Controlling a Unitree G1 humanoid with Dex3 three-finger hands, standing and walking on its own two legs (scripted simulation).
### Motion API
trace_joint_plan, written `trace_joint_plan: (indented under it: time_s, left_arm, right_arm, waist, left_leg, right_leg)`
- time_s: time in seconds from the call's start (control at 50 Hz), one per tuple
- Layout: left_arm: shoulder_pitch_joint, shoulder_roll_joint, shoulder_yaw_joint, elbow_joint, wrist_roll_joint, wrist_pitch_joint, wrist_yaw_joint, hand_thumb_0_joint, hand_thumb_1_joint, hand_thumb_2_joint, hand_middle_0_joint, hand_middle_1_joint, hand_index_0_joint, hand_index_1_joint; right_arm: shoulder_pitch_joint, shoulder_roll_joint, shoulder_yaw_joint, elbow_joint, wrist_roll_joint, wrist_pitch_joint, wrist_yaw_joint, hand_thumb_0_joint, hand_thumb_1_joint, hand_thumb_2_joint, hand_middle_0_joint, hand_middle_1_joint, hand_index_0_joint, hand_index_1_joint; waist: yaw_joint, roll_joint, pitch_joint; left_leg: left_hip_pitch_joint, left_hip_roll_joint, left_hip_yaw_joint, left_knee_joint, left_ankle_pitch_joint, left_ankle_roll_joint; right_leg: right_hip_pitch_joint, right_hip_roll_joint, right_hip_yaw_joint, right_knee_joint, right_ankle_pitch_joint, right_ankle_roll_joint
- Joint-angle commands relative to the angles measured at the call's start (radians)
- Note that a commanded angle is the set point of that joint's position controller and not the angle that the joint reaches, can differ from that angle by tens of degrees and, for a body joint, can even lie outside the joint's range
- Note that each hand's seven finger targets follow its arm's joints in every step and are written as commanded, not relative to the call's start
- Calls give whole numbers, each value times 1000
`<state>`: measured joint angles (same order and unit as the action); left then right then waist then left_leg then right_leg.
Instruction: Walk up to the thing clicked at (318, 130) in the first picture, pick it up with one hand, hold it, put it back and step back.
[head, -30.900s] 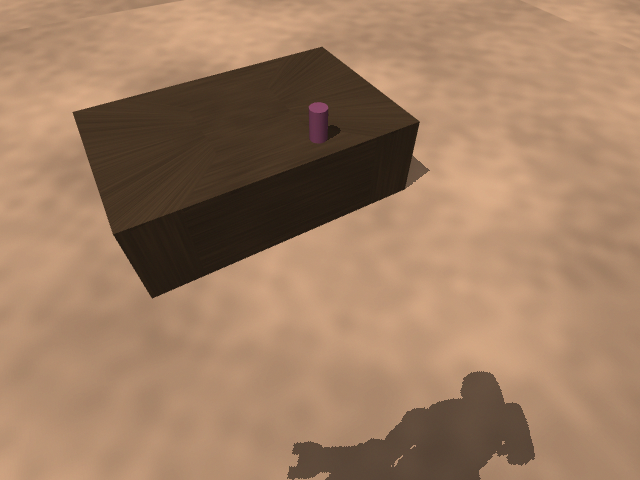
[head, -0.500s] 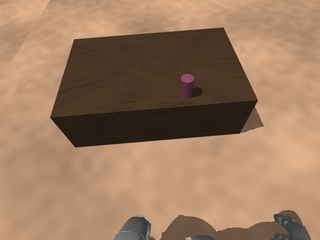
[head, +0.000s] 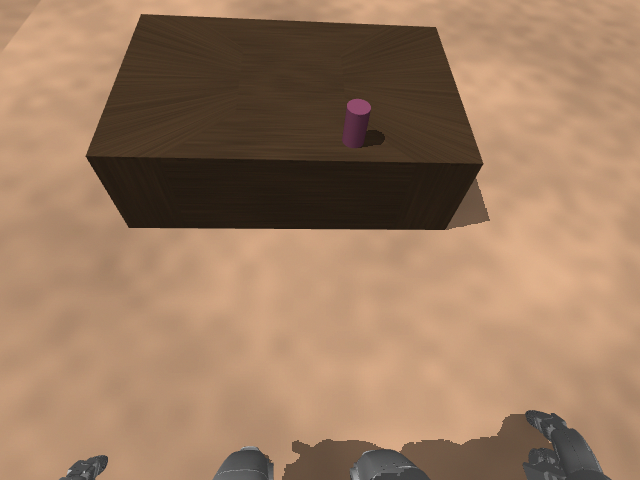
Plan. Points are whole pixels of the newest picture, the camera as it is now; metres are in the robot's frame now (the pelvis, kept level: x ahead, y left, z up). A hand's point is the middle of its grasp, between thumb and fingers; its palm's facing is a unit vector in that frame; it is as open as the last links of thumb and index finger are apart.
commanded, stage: step back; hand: right
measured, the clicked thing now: (355, 124) +1.04 -0.13 -0.34
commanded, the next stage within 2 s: stand in 1.24 s
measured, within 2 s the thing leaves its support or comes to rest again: neither
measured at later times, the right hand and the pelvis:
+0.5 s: hand out of the picture -0.04 -0.28 -0.16, palm faces -0.12 +0.93 -0.35, open 7.4 cm; pelvis -0.10 -0.02 +0.00, yaw +4 degrees
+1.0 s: hand out of the picture +0.05 -0.29 -0.16, palm faces -0.15 +0.92 -0.36, open 7.4 cm; pelvis -0.05 -0.03 +0.00, yaw +7 degrees
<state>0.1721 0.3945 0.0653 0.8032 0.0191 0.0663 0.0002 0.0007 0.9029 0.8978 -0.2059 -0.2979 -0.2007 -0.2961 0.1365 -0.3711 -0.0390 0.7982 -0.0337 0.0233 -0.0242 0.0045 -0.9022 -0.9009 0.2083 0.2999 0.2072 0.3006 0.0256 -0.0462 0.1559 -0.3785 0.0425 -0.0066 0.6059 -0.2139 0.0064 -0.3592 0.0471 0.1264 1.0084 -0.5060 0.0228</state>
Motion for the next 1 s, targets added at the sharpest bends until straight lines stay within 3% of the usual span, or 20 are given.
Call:
trace_joint_plan:
  time_s: [0.0,0.04,0.06,0.08,0.1,0.12,0.18,0.3,0.38,0.4,0.44,0.46,0.52,0.6,0.66,0.7,0.72,0.8,0.92,0.98]
  left_arm:
    - [58,152,46,-27,4,-58,17,0,900,900,-200,-300,-200,-300]
    - [144,163,53,42,8,-68,20,0,900,900,-200,-300,-200,-300]
    - [149,209,66,55,20,-74,22,0,900,900,-200,-300,-200,-300]
    - [148,304,93,42,36,-76,20,0,900,900,-200,-300,-200,-300]
    - [46,406,106,-2,43,-71,24,0,900,900,-200,-300,-200,-300]
    - [-61,383,104,-25,33,-75,30,0,900,900,-200,-300,-200,-300]
    - [-110,238,67,-16,28,-89,31,0,900,900,-200,-300,-200,-300]
    - [44,269,93,27,41,-99,18,0,900,900,-200,-300,-200,-300]
    - [-4,253,69,28,27,-80,7,0,900,900,-200,-300,-200,-300]
    - [34,194,48,27,26,-76,7,0,900,900,-200,-300,-200,-300]
    - [-23,166,38,12,8,-80,9,0,900,900,-200,-300,-200,-300]
    - [-102,241,55,13,19,-88,8,0,900,900,-200,-300,-200,-300]
    - [-17,206,48,49,4,-102,-14,0,900,900,-200,-300,-200,-300]
    - [-12,175,46,71,4,-112,-18,0,900,900,-200,-300,-200,-300]
    - [139,188,57,145,10,-130,6,0,900,900,-200,-300,-200,-300]
    - [123,322,87,121,28,-138,21,0,900,900,-200,-300,-200,-300]
    - [28,339,89,93,28,-133,16,0,900,900,-200,-300,-200,-300]
    - [-21,235,59,91,10,-145,20,0,900,900,-200,-300,-200,-300]
    - [-57,228,45,87,2,-134,24,0,900,900,-200,-300,-200,-300]
    - [-52,224,32,89,-8,-114,26,0,900,900,-200,-300,-200,-300]
  right_arm:
    - [19,-265,-79,-55,-5,6,3,0,-900,-900,200,300,200,300]
    - [-32,-272,-74,-57,6,26,11,0,-900,-900,200,300,200,300]
    - [-26,-216,-58,-60,12,28,13,0,-900,-900,200,300,200,300]
    - [-21,-155,-40,-86,18,24,10,0,-900,-900,200,300,200,300]
    - [-80,-197,-63,-89,11,30,-6,0,-900,-900,200,300,200,300]
    - [-53,-253,-87,-57,17,31,-5,0,-900,-900,200,300,200,300]
    - [20,-212,-65,13,24,21,9,0,-900,-900,200,300,200,300]
    - [6,-207,-56,22,-1,-16,31,0,-900,-900,200,300,200,300]
    - [130,-200,-74,98,-6,-44,35,0,-900,-900,200,300,200,300]
    - [151,-212,-87,116,-13,-51,31,0,-900,-900,200,300,200,300]
    - [152,-373,-113,93,-24,-56,26,0,-900,-900,200,300,200,300]
    - [141,-382,-117,96,-5,-57,29,0,-900,-900,200,300,200,300]
    - [52,-261,-79,81,-13,-64,29,0,-900,-900,200,300,200,300]
    - [76,-265,-86,86,-7,-59,33,0,-900,-900,200,300,200,300]
    - [27,-175,-51,67,11,-36,29,0,-900,-900,200,300,200,300]
    - [75,-115,-31,52,14,-28,16,0,-900,-900,200,300,200,300]
    - [109,-203,-59,85,7,-23,7,0,-900,-900,200,300,200,300]
    - [126,-184,-54,133,14,-28,17,0,-900,-900,200,300,200,300]
    - [100,-161,-46,146,6,-26,16,0,-900,-900,200,300,200,300]
    - [98,-162,-49,167,7,-34,11,0,-900,-900,200,300,200,300]
  waist:
    - [-36,301,-278]
    - [14,233,-291]
    - [15,123,-250]
    - [19,-141,-197]
    - [69,-212,-139]
    - [18,-180,-50]
    - [-45,-29,-34]
    - [59,-173,-126]
    - [-18,-111,-170]
    - [-22,-2,-193]
    - [-57,225,-131]
    - [-80,179,-48]
    - [-17,178,-21]
    - [-36,240,-82]
    - [56,113,-161]
    - [46,-125,-156]
    - [19,-58,-96]
    - [-8,-22,-90]
    - [-14,-116,-162]
    - [-29,-75,-189]
  left_leg:
    - [272,176,-159,-53,260,198]
    - [154,130,-102,36,112,155]
    - [-2,66,-92,127,-59,103]
    - [-259,-89,-76,271,-320,34]
    - [-151,-94,-168,437,-403,-9]
    - [-68,-34,-218,533,-352,-11]
    - [-118,-125,-166,559,-207,-17]
    - [-166,-49,-82,174,-298,-42]
    - [221,-81,19,-232,-158,10]
    - [350,-52,-64,-256,-126,23]
    - [323,292,-634,-395,-566,208]
    - [149,334,-655,-426,-626,272]
    - [179,172,-337,-341,-328,180]
    - [120,145,-237,-271,-165,155]
    - [-37,52,-101,16,-126,86]
    - [-202,-112,-88,335,-384,18]
    - [-133,-52,-134,390,-409,14]
    - [-80,-22,-153,340,-253,13]
    - [63,-14,-16,100,-203,-8]
    - [183,-42,23,-102,63,6]
  right_leg:
    - [55,-30,-113,-414,88,0]
    - [215,-5,-171,-638,244,-23]
    - [254,-60,-15,-616,218,-50]
    - [262,-252,302,-674,71,-115]
    - [-58,-476,513,-775,-56,-292]
    - [-225,-501,525,-801,-117,-305]
    - [-58,-265,111,-642,163,-192]
    - [248,-295,186,-668,-213,-206]
    - [82,-244,34,-523,13,-151]
    - [-11,-197,-27,-374,90,-121]
    - [-342,-48,-162,-88,-60,-37]
    - [-253,-111,-67,-57,-59,-43]
    - [-196,-104,-102,-160,60,-49]
    - [16,-61,-160,-349,107,-41]
    - [337,-42,-148,-576,277,-38]
    - [280,-403,427,-790,-72,-164]
    - [130,-471,486,-803,-218,-249]
    - [125,-312,154,-687,222,-180]
    - [114,-299,8,-569,598,-182]
    - [106,-238,-52,-427,722,-122]
